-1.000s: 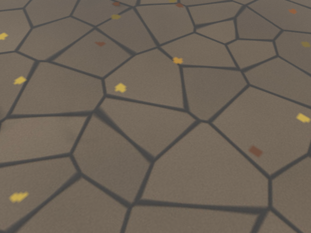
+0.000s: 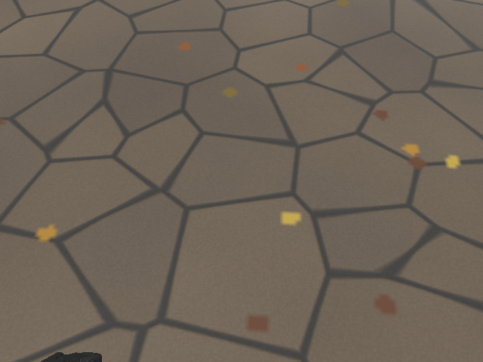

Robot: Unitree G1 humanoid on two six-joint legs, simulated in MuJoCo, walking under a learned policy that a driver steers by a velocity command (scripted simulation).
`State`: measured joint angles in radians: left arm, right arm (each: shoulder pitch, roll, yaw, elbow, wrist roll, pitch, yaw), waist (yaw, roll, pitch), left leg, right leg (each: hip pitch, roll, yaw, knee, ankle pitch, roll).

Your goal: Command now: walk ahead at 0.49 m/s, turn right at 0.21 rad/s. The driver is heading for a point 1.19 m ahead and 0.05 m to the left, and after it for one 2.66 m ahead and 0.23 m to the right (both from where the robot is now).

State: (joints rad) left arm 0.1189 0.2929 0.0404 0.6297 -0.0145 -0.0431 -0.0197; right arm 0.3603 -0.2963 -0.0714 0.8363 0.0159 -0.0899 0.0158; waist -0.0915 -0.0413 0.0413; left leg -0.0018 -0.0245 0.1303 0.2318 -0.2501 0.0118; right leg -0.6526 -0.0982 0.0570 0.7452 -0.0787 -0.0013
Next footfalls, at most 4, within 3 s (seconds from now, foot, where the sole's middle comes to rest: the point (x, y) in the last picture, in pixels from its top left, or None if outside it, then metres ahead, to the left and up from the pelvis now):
0.12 right None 0.25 -0.14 -0.78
0.60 left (206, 335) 0.55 0.08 -0.78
0.96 right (296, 346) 0.49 -0.16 -0.78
2.06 left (201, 231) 0.89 0.08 -0.78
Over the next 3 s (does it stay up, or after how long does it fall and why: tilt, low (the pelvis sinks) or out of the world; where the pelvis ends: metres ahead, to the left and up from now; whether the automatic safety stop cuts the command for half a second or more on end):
stays up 1.13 -0.06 -0.01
